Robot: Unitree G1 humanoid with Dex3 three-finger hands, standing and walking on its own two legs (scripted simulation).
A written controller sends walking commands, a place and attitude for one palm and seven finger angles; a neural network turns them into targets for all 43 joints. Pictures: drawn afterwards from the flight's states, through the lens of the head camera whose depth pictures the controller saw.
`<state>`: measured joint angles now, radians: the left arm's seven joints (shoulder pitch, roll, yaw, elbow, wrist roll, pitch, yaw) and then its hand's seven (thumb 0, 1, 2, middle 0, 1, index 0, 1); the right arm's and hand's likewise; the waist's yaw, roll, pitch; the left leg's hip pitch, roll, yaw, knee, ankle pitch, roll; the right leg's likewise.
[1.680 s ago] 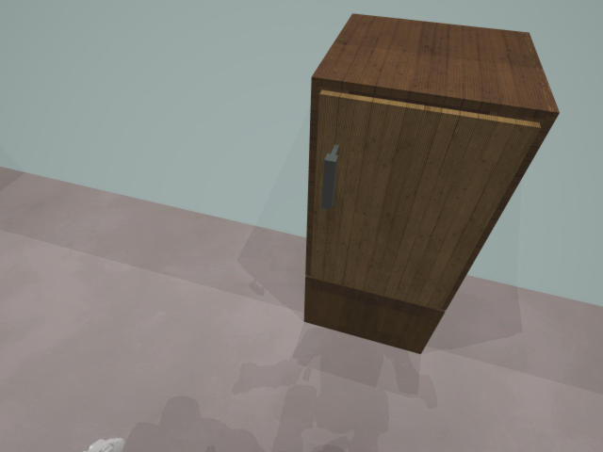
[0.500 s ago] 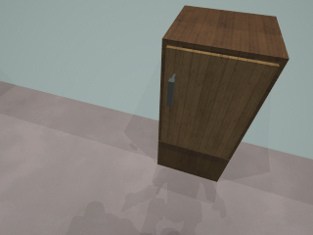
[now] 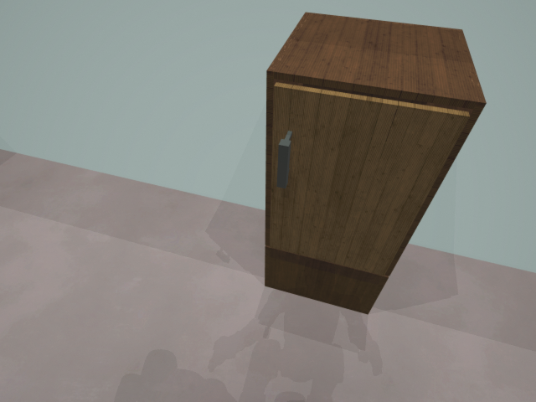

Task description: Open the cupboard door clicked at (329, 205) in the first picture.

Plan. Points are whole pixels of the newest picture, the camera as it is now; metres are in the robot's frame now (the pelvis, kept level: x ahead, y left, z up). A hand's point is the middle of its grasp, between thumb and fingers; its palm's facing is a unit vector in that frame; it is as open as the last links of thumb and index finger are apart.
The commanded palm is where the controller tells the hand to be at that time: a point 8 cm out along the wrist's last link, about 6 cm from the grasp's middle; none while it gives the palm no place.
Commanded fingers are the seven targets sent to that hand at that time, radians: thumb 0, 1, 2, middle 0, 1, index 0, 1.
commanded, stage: shuffle to correct the standing spot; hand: left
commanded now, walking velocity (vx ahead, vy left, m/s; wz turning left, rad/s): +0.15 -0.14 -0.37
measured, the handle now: (285, 159) +0.65 +0.00 -0.03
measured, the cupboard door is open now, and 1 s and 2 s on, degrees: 0 0 0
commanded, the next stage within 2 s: come to a stop and stand still in 0.34 s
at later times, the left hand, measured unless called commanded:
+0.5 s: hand out of the picture +0.07 +0.07 -0.17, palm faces -0.09 -0.98 -0.18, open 7.4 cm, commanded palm none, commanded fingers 0.00 0.90 0.90 -0.20 -0.30 -0.20 -0.30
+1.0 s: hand (220, 364) +0.23 +0.11 -0.19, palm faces -0.15 -0.96 -0.24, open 7.4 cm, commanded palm none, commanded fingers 0.00 0.90 0.90 -0.20 -0.30 -0.20 -0.30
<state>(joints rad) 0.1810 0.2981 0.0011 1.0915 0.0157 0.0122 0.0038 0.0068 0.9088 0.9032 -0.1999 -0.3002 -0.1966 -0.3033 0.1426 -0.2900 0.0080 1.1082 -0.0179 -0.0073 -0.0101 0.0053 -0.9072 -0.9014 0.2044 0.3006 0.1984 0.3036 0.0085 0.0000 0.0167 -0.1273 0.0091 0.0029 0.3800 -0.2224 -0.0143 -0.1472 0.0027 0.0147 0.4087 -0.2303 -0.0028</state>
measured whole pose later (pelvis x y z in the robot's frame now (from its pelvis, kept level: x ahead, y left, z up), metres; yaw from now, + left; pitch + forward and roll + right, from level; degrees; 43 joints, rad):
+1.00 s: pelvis +0.13 -0.08 -0.01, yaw -13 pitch -2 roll -2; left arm 0.21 0.22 0.09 0.95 0.02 0.05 0.04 0.01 0.91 0.90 -0.20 -0.30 -0.19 -0.30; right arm 0.18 -0.15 -0.02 0.99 -0.02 0.02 -0.05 -0.01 -0.92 -0.90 0.21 0.30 0.20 0.30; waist 0.00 -0.03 0.11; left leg -0.32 -0.01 0.09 0.53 -0.18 0.09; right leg -0.48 0.04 0.09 1.26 -0.43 0.03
